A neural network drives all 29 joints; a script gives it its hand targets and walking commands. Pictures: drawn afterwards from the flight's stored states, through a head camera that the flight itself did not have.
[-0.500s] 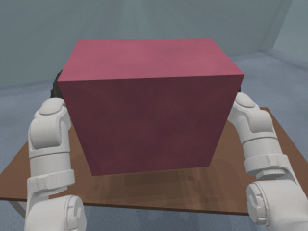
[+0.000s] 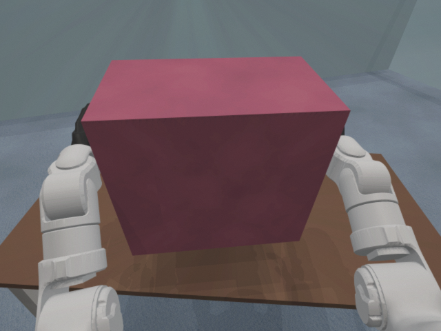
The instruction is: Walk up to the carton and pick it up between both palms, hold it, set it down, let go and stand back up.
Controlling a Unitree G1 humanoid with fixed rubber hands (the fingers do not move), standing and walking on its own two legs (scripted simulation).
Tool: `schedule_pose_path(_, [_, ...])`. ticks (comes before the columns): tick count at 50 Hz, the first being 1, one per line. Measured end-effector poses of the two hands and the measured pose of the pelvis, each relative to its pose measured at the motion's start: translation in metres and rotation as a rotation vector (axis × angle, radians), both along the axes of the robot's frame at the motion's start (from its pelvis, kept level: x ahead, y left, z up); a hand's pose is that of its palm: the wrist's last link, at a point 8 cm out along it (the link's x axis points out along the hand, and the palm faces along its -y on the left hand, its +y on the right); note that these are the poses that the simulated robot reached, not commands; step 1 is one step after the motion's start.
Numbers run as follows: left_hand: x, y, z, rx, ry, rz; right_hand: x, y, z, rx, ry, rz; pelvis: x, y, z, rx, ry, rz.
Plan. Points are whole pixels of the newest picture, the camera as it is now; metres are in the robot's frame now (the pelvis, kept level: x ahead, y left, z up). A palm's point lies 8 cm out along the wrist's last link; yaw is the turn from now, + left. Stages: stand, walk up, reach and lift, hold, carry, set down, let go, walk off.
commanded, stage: hold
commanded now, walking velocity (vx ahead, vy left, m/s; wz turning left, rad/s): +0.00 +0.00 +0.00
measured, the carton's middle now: (214, 158) +0.36 +0.00 +0.19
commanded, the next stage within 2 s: none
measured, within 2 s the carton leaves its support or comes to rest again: neither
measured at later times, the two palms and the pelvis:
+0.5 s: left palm (87, 145) +0.36 +0.20 +0.23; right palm (329, 138) +0.36 -0.21 +0.23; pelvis +0.00 +0.00 +0.00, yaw +0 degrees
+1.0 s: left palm (82, 153) +0.35 +0.20 +0.23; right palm (327, 140) +0.36 -0.20 +0.23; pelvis +0.00 +0.00 +0.00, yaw +0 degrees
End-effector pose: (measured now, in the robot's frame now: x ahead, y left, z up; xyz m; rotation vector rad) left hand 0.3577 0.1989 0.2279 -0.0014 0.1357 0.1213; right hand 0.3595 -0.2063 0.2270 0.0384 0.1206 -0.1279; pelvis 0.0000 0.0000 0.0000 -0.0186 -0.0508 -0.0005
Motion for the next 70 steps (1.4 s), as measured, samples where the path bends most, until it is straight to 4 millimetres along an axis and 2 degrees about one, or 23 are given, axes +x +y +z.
schedule_pose_path(21, [0.002,-0.001,0.006,0.004,-0.001,0.002,0.002,-0.001,0.003,0.005,-0.001,0.002,0.000,0.000,0.000,0.001,0.001,-0.001])
schedule_pose_path(29, [0.004,-0.001,0.001,0.002,0.014,0.000,0.003,-0.001,-0.001,-0.001,0.015,0.000,0.001,-0.001,0.000,0.002,-0.002,0.000])
schedule_pose_path(46, [-0.010,0.006,-0.003,-0.024,-0.005,0.021,-0.002,0.005,0.003,0.003,-0.004,0.017,0.001,-0.003,0.000,0.002,-0.016,-0.001])
schedule_pose_path(70, [-0.006,0.003,0.000,-0.015,-0.001,0.014,-0.001,0.003,0.001,-0.001,0.000,0.012,-0.003,-0.005,0.001,0.006,-0.007,-0.002])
